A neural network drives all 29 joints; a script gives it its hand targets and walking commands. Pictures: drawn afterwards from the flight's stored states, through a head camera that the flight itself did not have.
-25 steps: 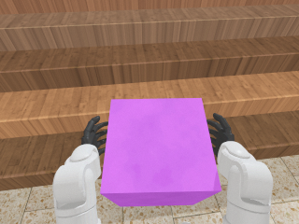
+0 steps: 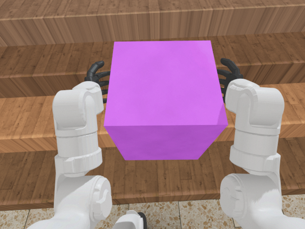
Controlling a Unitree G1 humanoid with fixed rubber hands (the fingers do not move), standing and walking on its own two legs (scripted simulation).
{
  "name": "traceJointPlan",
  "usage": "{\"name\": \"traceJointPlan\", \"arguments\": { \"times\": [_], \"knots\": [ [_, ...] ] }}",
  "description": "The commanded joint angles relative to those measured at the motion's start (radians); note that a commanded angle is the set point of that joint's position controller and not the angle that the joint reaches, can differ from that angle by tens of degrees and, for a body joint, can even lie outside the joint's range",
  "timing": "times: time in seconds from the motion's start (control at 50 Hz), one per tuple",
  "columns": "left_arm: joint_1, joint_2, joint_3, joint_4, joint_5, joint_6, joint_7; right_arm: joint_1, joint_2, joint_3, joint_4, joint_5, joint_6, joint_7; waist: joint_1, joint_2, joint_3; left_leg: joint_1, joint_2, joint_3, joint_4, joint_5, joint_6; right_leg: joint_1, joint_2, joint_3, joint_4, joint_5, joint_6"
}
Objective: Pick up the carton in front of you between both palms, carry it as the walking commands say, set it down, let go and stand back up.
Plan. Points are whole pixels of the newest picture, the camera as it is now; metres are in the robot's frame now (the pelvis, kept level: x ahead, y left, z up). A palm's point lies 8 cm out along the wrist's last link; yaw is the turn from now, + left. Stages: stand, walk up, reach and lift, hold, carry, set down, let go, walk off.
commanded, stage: carry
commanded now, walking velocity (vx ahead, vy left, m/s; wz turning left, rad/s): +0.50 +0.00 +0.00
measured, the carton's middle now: (161, 108) +0.40 +0.01 +0.08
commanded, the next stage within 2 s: none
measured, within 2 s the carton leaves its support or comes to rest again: neither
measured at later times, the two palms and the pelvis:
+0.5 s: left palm (127, 21) +0.70 +0.12 +0.15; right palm (223, 17) +0.69 -0.18 +0.16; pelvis +0.31 -0.03 +0.02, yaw +0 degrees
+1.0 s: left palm out of the picture +0.98 +0.11 +0.42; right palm out of the picture +1.00 -0.18 +0.40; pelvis +0.62 -0.04 +0.20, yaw +5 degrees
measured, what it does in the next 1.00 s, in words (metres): climbs: left foot, then right foot 0.17 m higher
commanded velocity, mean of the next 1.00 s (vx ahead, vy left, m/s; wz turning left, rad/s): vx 0.50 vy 0.00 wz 0.13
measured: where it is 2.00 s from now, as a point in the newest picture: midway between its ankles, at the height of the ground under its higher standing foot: (182, 51)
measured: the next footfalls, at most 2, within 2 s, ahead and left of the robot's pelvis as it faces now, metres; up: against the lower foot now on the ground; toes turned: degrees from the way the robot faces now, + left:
left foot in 0.04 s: +0.18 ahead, +0.09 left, +0.00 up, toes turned +5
right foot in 0.50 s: +0.52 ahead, -0.12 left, +0.17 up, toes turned -3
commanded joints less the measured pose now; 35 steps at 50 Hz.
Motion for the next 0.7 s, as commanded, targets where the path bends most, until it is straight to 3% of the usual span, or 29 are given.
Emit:
{"name": "traceJointPlan", "arguments": {
  "times": [0.0, 0.02, 0.04, 0.06, 0.08, 0.12, 0.14, 0.18, 0.24, 0.26, 0.3, 0.32, 0.34, 0.36, 0.38, 0.4, 0.42, 0.44, 0.46, 0.48, 0.5, 0.52, 0.54, 0.56, 0.58, 0.6, 0.62, 0.64, 0.68],
  "knots": [
    [-0.734, -0.983, -0.628, -0.031, -0.439, -0.008, -0.251, -0.703, 1.011, 0.646, 0.022, 0.411, -0.017, 0.201, -0.051, -0.138, -0.605, 0.366, -0.097, 0.101, -0.226, 0.16, 0.028, 0.295, -0.142, 0.008, 0.275, 0.918, -0.056],
    [-0.736, -0.993, -0.627, -0.018, -0.435, -0.008, -0.251, -0.697, 1.013, 0.633, 0.037, 0.408, -0.019, 0.207, -0.114, -0.086, -0.624, 0.59, -0.045, 0.067, -0.278, 0.25, 0.021, 0.143, -0.111, 0.009, 0.407, 0.773, -0.026],
    [-0.741, -0.994, -0.626, 0.0, -0.433, -0.007, -0.25, -0.679, 1.022, 0.622, 0.058, 0.41, -0.019, 0.213, -0.143, 0.026, -0.629, 0.824, 0.141, -0.172, -0.211, 0.652, 0.039, -0.1, -0.068, 0.053, 0.566, 0.395, 0.0],
    [-0.732, -1.028, -0.604, 0.03, -0.428, 0.001, -0.251, -0.689, 0.986, 0.591, 0.085, 0.403, -0.025, 0.213, -0.128, 0.319, -0.754, 1.124, 0.339, -0.528, -0.177, 0.973, 0.236, -0.422, 0.089, 0.108, 0.889, -0.106, 0.043],
    [-0.707, -1.003, -0.58, 0.037, -0.39, -0.004, -0.244, -0.655, 1.023, 0.587, 0.083, 0.409, -0.024, 0.219, -0.131, 0.293, -0.799, 1.155, 0.356, -0.555, -0.192, 0.757, 0.306, -0.533, 0.058, 0.179, 1.076, -0.147, 0.028],
    [-0.749, -1.033, -0.576, -0.033, -0.365, -0.019, -0.231, -0.726, 1.106, 0.619, -0.014, 0.453, -0.036, 0.238, -0.132, 0.107, -0.688, 1.087, 0.28, -0.455, -0.201, 0.537, 0.247, -0.686, 0.01, 0.202, 1.105, -0.047, 0.003],
    [-0.761, -1.04, -0.576, -0.067, -0.354, -0.027, -0.224, -0.772, 1.136, 0.644, -0.07, 0.473, -0.043, 0.242, -0.126, 0.074, -0.652, 1.056, 0.266, -0.422, -0.207, 0.523, 0.224, -0.726, -0.002, 0.192, 1.087, -0.016, -0.007],
    [-0.734, -1.043, -0.595, -0.131, -0.34, -0.044, -0.207, -0.815, 1.154, 0.681, -0.177, 0.502, -0.057, 0.237, -0.117, 0.053, -0.644, 1.027, 0.249, -0.386, -0.223, 0.464, 0.193, -0.745, -0.005, 0.171, 1.063, 0.006, -0.015],
    [-0.656, -0.992, -0.633, -0.198, -0.311, -0.063, -0.182, -0.771, 1.095, 0.717, -0.282, 0.504, -0.069, 0.224, -0.148, 0.08, -0.638, 1.152, 0.272, -0.368, -0.205, 0.644, 0.212, -0.951, -0.012, 0.125, 1.223, -0.081, -0.022],
    [-0.634, -0.968, -0.646, -0.215, -0.305, -0.066, -0.178, -0.741, 1.078, 0.728, -0.289, 0.504, -0.072, 0.221, -0.162, 0.137, -0.671, 1.201, 0.297, -0.389, -0.225, 0.615, 0.24, -1.016, -0.004, 0.122, 1.385, -0.149, -0.036],
    [-0.632, -0.924, -0.676, -0.252, -0.308, -0.07, -0.173, -0.714, 1.034, 0.754, -0.303, 0.51, -0.075, 0.223, -0.181, 0.124, -0.644, 1.305, 0.343, -0.431, -0.242, 0.489, 0.254, -1.246, -0.033, 0.162, 1.609, -0.276, -0.061],
    [-0.624, -0.908, -0.689, -0.257, -0.305, -0.07, -0.174, -0.7, 1.012, 0.769, -0.295, 0.51, -0.076, 0.227, -0.181, 0.09, -0.601, 1.311, 0.343, -0.425, -0.27, 0.417, 0.239, -1.329, -0.05, 0.173, 1.649, -0.311, -0.065],
    [-0.621, -0.892, -0.697, -0.253, -0.304, -0.069, -0.176, -0.698, 0.999, 0.78, -0.282, 0.514, -0.075, 0.234, -0.172, 0.067, -0.544, 1.269, 0.33, -0.394, -0.315, 0.349, 0.22, -1.358, -0.06, 0.155, 1.639, -0.323, -0.063],
    [-0.637, -0.877, -0.703, -0.247, -0.306, -0.069, -0.179, -0.706, 0.989, 0.77, -0.276, 0.526, -0.074, 0.242, -0.146, 0.046, -0.487, 1.149, 0.26, -0.305, -0.358, 0.283, 0.177, -1.274, -0.087, 0.142, 1.484, -0.327, -0.061],
    [-0.623, -0.875, -0.693, -0.21, -0.302, -0.066, -0.18, -0.699, 0.989, 0.768, -0.236, 0.517, -0.069, 0.251, -0.124, 0.062, -0.427, 1.021, 0.224, -0.232, -0.445, 0.323, 0.164, -1.173, -0.092, 0.073, 1.341, -0.29, -0.062],
    [-0.629, -0.858, -0.692, -0.215, -0.303, -0.064, -0.182, -0.682, 1.011, 0.777, -0.226, 0.523, -0.067, 0.256, -0.1, 0.012, -0.412, 0.749, 0.166, -0.12, -0.538, 0.493, 0.157, -0.834, -0.085, 0.015, 0.985, -0.223, -0.058],
    [-0.602, -0.867, -0.691, -0.148, -0.291, -0.059, -0.179, -0.664, 1.008, 0.76, -0.184, 0.513, -0.055, 0.261, -0.071, 0.031, -0.464, 0.518, 0.099, -0.026, -0.498, 1.038, 0.155, -0.446, 0.048, -0.128, 0.821, -0.094, -0.066],
    [-0.58, -0.905, -0.709, -0.117, -0.302, -0.055, -0.184, -0.645, 1.001, 0.737, -0.175, 0.501, -0.053, 0.265, 0.021, 0.255, -0.619, 0.499, 0.152, 0.008, -0.334, 1.575, 0.162, -0.173, 0.112, -0.148, 0.777, 0.047, -0.079],
    [-0.588, -0.947, -0.728, -0.134, -0.327, -0.06, -0.19, -0.665, 1.006, 0.733, -0.175, 0.488, -0.052, 0.271, 0.148, 0.353, -0.741, 0.589, 0.194, 0.002, -0.117, 1.742, 0.14, -0.04, 0.118, -0.105, 0.659, 0.094, -0.079],
    [-0.593, -0.981, -0.744, -0.15, -0.351, -0.068, -0.196, -0.66, 1.017, 0.732, -0.164, 0.48, -0.049, 0.278, 0.233, 0.233, -0.854, 0.659, 0.145, 0.027, 0.198, 1.574, 0.072, 0.109, 0.156, -0.043, 0.374, 0.188, -0.072],
    [-0.602, -1.03, -0.774, -0.167, -0.377, -0.084, -0.211, -0.635, 1.046, 0.724, -0.156, 0.446, -0.059, 0.282, 0.19, -0.069, -0.909, 0.34, -0.039, -0.064, 0.616, 0.558, -0.015, 0.358, -0.091, 0.527, 0.078, 0.431, -0.246],
    [-0.552, -1.046, -0.787, -0.146, -0.418, -0.091, -0.224, -0.598, 1.016, 0.708, -0.183, 0.426, -0.059, 0.27, 0.17, -0.339, -1.067, 0.171, -0.253, -0.236, 1.17, -0.035, -0.052, 0.503, -0.325, 1.028, -0.022, 0.989, -0.406],
    [-0.599, -1.114, -0.811, -0.191, -0.465, -0.091, -0.235, -0.556, 0.988, 0.663, -0.145, 0.359, -0.066, 0.257, 0.129, -0.184, -1.057, 0.072, -0.208, -0.326, 1.349, -0.057, -0.019, 0.544, -0.302, 0.909, 0.105, 1.021, -0.39],
    [-0.65, -1.131, -0.826, -0.23, -0.512, -0.099, -0.245, -0.521, 0.992, 0.65, -0.145, 0.336, -0.073, 0.249, 0.136, -0.082, -0.962, -0.03, -0.174, -0.302, 1.334, -0.076, 0.002, 0.51, -0.273, 0.821, 0.131, 0.841, -0.331],
    [-0.684, -1.156, -0.844, -0.246, -0.528, -0.106, -0.253, -0.524, 0.987, 0.642, -0.156, 0.309, -0.08, 0.24, 0.113, -0.041, -0.84, -0.123, -0.123, -0.268, 1.284, -0.085, 0.025, 0.448, -0.244, 0.753, 0.103, 0.667, -0.255],
    [-0.729, -1.191, -0.859, -0.252, -0.553, -0.111, -0.262, -0.538, 0.969, 0.63, -0.161, 0.284, -0.087, 0.233, 0.091, -0.04, -0.749, -0.201, -0.101, -0.257, 1.251, -0.086, 0.044, 0.416, -0.218, 0.705, 0.071, 0.539, -0.22],
    [-0.747, -1.218, -0.874, -0.249, -0.574, -0.112, -0.271, -0.539, 0.967, 0.627, -0.169, 0.269, -0.094, 0.228, 0.092, -0.019, -0.682, -0.266, -0.094, -0.23, 1.234, -0.112, 0.06, 0.406, -0.198, 0.652, 0.049, 0.427, -0.197],
    [-0.759, -1.21, -0.875, -0.244, -0.595, -0.113, -0.279, -0.532, 0.929, 0.627, -0.163, 0.255, -0.1, 0.221, 0.074, 0.004, -0.664, -0.276, -0.065, -0.19, 1.143, -0.109, 0.061, 0.424, -0.199, 0.593, 0.02, 0.472, -0.188],
    [-0.763, -1.193, -0.858, -0.218, -0.599, -0.109, -0.291, -0.495, 0.914, 0.617, -0.131, 0.228, -0.11, 0.212, 0.073, 0.062, -0.607, -0.295, -0.033, -0.121, 0.953, -0.167, 0.052, 0.406, -0.216, 0.521, -0.003, 0.577, -0.197]
  ]
}}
